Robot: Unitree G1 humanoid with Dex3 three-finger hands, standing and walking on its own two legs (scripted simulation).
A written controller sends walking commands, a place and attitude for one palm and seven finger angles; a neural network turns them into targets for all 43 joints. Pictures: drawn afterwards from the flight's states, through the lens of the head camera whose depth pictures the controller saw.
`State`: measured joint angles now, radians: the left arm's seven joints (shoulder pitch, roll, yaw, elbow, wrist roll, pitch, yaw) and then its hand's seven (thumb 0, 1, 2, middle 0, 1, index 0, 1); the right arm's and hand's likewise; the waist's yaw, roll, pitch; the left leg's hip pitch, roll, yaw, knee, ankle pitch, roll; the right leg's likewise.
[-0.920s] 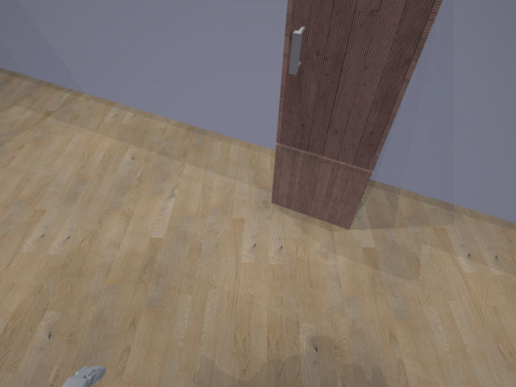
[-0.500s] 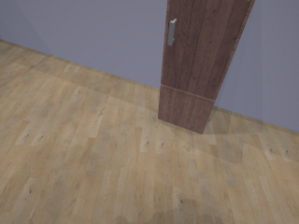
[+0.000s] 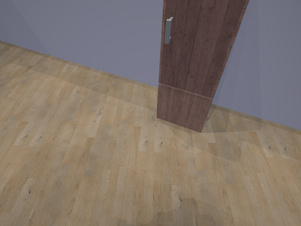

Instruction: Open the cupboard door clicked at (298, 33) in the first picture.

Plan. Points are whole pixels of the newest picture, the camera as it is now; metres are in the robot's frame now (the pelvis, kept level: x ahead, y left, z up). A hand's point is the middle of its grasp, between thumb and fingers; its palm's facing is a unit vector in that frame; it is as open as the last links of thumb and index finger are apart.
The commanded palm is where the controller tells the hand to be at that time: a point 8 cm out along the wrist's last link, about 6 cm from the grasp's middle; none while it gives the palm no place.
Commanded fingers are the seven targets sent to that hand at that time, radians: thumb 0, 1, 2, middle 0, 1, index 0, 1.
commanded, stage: look at it before walking up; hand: left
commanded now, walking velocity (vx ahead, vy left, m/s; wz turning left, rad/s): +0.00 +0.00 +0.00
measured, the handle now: (169, 30) +1.07 -0.05 +0.05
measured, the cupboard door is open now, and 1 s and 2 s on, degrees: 0 0 0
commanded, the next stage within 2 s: walk to a spot facing it in 0.52 s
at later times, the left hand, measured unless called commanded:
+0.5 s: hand out of the picture +0.08 +0.25 -0.15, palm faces -0.04 -0.94 -0.34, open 7.4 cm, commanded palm none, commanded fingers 0.00 0.90 0.90 -0.20 -0.30 -0.20 -0.30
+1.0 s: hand out of the picture +0.02 +0.25 -0.20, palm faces +0.16 -0.97 -0.20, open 7.4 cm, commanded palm none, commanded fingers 0.00 0.90 0.90 -0.20 -0.30 -0.20 -0.30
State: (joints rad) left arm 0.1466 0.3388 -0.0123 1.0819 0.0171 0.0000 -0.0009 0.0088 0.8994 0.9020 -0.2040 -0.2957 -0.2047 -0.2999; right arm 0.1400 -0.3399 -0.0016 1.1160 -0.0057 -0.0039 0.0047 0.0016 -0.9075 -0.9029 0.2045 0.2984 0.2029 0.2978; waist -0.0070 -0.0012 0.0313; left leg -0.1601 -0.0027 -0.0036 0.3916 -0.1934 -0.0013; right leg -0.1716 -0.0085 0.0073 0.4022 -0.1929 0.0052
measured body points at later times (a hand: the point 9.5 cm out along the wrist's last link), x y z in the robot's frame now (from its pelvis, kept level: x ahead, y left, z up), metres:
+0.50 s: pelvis +0.01 +0.00 +0.00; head +0.01 +0.00 +0.45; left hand +0.08 +0.30 -0.13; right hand +0.09 -0.30 -0.13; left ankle +0.01 +0.12 -0.74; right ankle +0.02 -0.12 -0.74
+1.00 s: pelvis +0.06 +0.05 -0.02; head +0.07 +0.08 +0.43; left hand +0.01 +0.30 -0.18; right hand +0.12 -0.21 -0.15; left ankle +0.08 +0.15 -0.75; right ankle +0.02 -0.12 -0.74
